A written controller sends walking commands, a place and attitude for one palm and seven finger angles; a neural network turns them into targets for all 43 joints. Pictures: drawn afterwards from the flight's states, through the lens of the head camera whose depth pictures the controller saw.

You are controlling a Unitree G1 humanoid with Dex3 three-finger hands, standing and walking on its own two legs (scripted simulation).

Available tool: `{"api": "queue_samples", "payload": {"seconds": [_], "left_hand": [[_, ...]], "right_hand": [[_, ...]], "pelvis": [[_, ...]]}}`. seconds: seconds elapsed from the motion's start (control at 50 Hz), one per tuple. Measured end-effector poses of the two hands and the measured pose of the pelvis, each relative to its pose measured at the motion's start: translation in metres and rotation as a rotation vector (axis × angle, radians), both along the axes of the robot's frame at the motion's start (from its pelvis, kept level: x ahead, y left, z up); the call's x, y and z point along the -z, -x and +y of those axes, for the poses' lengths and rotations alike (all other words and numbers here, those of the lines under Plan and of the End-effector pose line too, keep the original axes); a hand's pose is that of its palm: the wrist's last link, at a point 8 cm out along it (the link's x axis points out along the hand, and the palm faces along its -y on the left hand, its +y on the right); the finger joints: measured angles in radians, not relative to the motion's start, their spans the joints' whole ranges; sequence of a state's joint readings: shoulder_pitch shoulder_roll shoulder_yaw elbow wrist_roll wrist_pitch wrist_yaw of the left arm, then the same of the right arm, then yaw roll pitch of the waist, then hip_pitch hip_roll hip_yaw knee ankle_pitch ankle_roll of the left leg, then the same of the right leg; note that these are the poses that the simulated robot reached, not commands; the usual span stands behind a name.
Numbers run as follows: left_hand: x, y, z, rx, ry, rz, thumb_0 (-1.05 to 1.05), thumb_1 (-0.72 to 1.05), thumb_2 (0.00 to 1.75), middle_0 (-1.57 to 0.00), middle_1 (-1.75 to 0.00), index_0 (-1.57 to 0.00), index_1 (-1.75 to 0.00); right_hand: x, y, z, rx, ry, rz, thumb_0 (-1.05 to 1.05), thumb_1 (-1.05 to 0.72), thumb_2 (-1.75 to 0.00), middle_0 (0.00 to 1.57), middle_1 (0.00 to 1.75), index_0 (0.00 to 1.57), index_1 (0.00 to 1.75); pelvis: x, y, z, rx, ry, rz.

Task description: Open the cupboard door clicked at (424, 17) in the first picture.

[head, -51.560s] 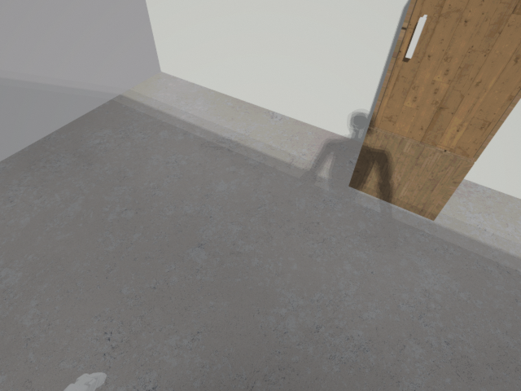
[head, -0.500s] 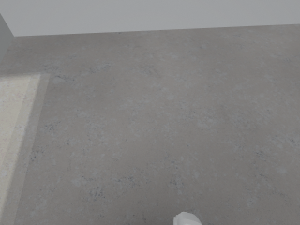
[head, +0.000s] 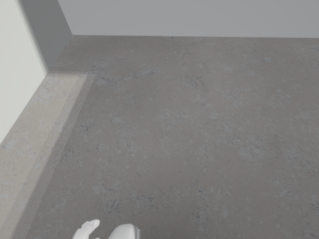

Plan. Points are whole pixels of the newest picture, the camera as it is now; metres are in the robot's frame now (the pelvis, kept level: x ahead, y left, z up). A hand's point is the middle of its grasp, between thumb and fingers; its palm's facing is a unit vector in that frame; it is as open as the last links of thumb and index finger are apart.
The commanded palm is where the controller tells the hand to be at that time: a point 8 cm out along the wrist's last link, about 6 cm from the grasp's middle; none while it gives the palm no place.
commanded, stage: turn to face it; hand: left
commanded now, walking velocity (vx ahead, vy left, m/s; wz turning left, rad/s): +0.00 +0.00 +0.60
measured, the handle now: out of the picture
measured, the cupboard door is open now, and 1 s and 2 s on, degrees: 38 38 38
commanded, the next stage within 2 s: none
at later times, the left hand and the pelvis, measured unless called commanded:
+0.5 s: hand out of the picture +0.03 +0.24 -0.17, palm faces +0.31 -0.91 -0.26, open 7.4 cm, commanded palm none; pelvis +0.02 +0.01 -0.01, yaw +17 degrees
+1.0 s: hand out of the picture +0.00 +0.17 -0.17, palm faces +0.59 -0.77 -0.24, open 7.3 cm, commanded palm none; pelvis +0.05 -0.03 -0.01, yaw +38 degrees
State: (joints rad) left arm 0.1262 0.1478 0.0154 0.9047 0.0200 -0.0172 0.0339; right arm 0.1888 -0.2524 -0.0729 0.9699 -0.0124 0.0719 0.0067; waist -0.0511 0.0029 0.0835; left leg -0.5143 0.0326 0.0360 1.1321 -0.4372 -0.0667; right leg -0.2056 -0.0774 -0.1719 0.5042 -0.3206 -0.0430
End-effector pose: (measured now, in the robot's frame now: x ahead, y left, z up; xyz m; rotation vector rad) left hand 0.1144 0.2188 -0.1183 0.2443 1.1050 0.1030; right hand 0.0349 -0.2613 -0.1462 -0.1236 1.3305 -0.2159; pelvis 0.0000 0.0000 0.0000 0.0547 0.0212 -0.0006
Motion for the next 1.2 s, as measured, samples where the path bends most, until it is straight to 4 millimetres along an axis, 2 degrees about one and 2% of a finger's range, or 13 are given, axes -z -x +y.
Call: {"api": "queue_samples", "payload": {"seconds": [0.12,0.22,0.28,0.36,0.48,0.6,0.7,0.8,0.88,0.96,1.04,1.1,1.2], "left_hand": [[0.007,0.058,0.027,-0.164,-0.033,0.078,-0.01,0.93,0.9,-0.2,-0.3,-0.2,-0.3],[0.023,0.112,0.049,-0.277,-0.035,0.179,0.0,0.92,0.9,-0.2,-0.3,-0.2,-0.3],[0.039,0.137,0.062,-0.332,-0.021,0.232,0.0,0.92,0.9,-0.2,-0.3,-0.2,-0.3],[0.038,0.141,0.068,-0.381,-0.017,0.248,0.01,0.92,0.9,-0.19,-0.3,-0.2,-0.3],[0.021,0.111,0.063,-0.401,0.002,0.143,0.01,0.91,0.9,-0.19,-0.3,-0.2,-0.3],[0.014,0.08,0.045,-0.413,-0.004,0.059,0.01,0.91,0.9,-0.19,-0.3,-0.2,-0.3],[0.011,0.07,0.02,-0.444,-0.038,0.008,0.01,0.91,0.9,-0.2,-0.3,-0.2,-0.3],[0.004,0.086,-0.005,-0.515,-0.02,0.038,0.01,0.91,0.9,-0.2,-0.3,-0.2,-0.3],[0.007,0.103,-0.017,-0.589,0.009,0.053,0.01,0.91,0.9,-0.2,-0.3,-0.2,-0.3],[0.016,0.133,-0.018,-0.675,0.024,0.071,0.0,0.92,0.9,-0.2,-0.3,-0.2,-0.3],[0.036,0.172,-0.014,-0.765,0.047,0.107,0.0,0.91,0.9,-0.2,-0.3,-0.2,-0.3],[0.045,0.198,-0.009,-0.817,0.054,0.163,0.01,0.91,0.9,-0.2,-0.3,-0.2,-0.3],[0.031,0.206,-0.002,-0.87,0.039,0.166,0.01,0.91,0.9,-0.19,-0.3,-0.2,-0.3]], "right_hand": [[-0.009,-0.091,0.0,-0.173,0.023,-0.113,0.0,-0.91,-0.9,0.2,0.3,0.2,0.3],[-0.014,-0.151,0.03,-0.308,0.031,-0.194,0.0,-0.91,-0.9,0.2,0.3,0.2,0.3],[-0.012,-0.174,0.051,-0.374,0.038,-0.249,0.0,-0.91,-0.9,0.2,0.3,0.2,0.3],[-0.017,-0.173,0.065,-0.422,0.036,-0.235,0.0,-0.91,-0.9,0.2,0.3,0.2,0.3],[-0.016,-0.15,0.065,-0.44,0.024,-0.136,0.0,-0.91,-0.9,0.21,0.3,0.2,0.3],[-0.004,-0.137,0.044,-0.442,0.001,-0.048,0.0,-0.9,-0.9,0.21,0.3,0.21,0.3],[0.016,-0.147,0.018,-0.451,-0.014,-0.002,0.0,-0.9,-0.9,0.21,0.3,0.21,0.3],[0.008,-0.171,0.013,-0.503,-0.011,0.009,0.0,-0.91,-0.9,0.2,0.3,0.2,0.3],[0.0,-0.194,0.024,-0.574,-0.007,-0.001,0.0,-0.91,-0.9,0.2,0.3,0.2,0.3],[-0.004,-0.222,0.051,-0.677,0.001,-0.032,0.0,-0.91,-0.9,0.2,0.3,0.2,0.3],[-0.004,-0.25,0.09,-0.781,0.011,-0.11,0.0,-0.91,-0.9,0.2,0.3,0.2,0.3],[-0.009,-0.261,0.113,-0.835,0.009,-0.172,0.0,-0.91,-0.9,0.2,0.3,0.2,0.3],[-0.018,-0.262,0.126,-0.884,0.015,-0.177,0.0,-0.91,-0.9,0.2,0.3,0.2,0.3]], "pelvis": [[0.003,-0.006,-0.004,-0.095,0.008,-0.011],[0.012,-0.012,0.004,-0.163,0.022,-0.011],[0.024,-0.016,0.013,-0.204,0.028,-0.008],[0.019,-0.015,0.016,-0.239,0.042,-0.014],[0.007,-0.019,0.012,-0.294,0.066,-0.011],[0.007,-0.028,-0.009,-0.363,0.069,0.001],[0.016,-0.039,-0.031,-0.424,0.045,0.006],[0.007,-0.048,-0.039,-0.503,0.022,-0.007],[0.003,-0.053,-0.041,-0.565,0.011,-0.007],[0.006,-0.053,-0.037,-0.629,0.014,-0.012],[0.019,-0.049,-0.025,-0.689,0.032,-0.016],[0.023,-0.046,-0.021,-0.715,0.027,-0.015],[0.012,-0.047,-0.02,-0.761,0.05,-0.012]]}}
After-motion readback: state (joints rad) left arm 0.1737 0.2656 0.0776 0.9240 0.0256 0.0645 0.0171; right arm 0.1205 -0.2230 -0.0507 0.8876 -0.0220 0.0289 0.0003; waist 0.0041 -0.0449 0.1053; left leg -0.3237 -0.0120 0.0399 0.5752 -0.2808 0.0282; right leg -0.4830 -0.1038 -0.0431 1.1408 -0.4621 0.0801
